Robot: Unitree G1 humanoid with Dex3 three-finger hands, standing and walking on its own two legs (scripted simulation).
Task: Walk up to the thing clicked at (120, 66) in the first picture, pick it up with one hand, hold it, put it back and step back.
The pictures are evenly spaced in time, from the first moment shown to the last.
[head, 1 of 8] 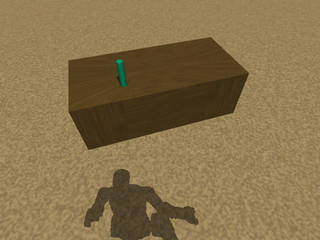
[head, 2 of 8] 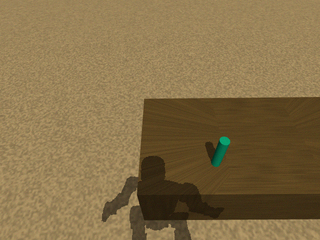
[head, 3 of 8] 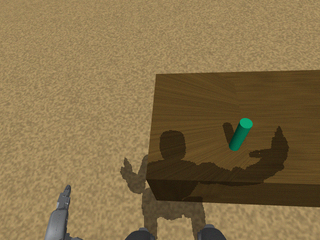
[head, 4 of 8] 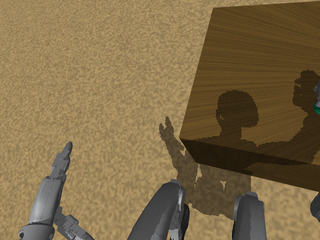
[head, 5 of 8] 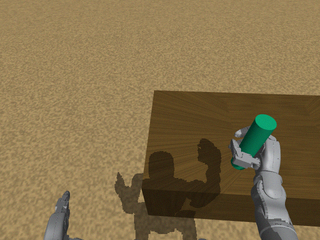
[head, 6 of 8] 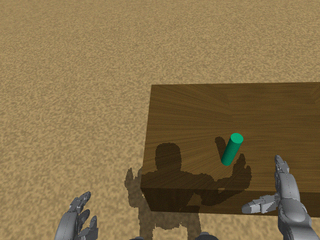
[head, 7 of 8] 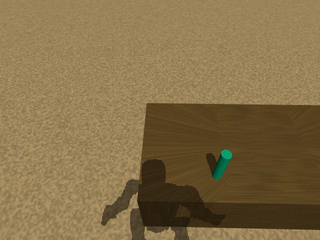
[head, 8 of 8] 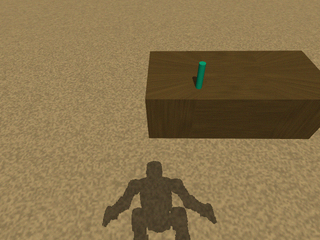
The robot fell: no
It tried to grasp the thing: yes
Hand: right
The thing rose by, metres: 0.29
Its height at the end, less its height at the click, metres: +0.00
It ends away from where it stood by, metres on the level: 0.03
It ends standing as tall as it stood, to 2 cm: yes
